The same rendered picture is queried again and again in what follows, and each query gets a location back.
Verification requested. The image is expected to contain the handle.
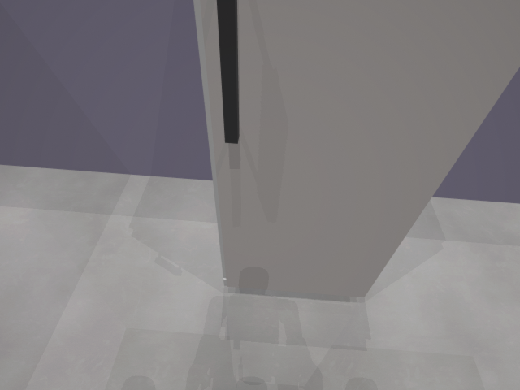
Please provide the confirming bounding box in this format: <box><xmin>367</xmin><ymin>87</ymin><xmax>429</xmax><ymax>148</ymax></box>
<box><xmin>217</xmin><ymin>0</ymin><xmax>239</xmax><ymax>144</ymax></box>

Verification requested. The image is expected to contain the fridge door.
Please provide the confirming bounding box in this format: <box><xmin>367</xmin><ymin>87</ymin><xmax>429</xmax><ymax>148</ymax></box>
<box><xmin>200</xmin><ymin>0</ymin><xmax>520</xmax><ymax>297</ymax></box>

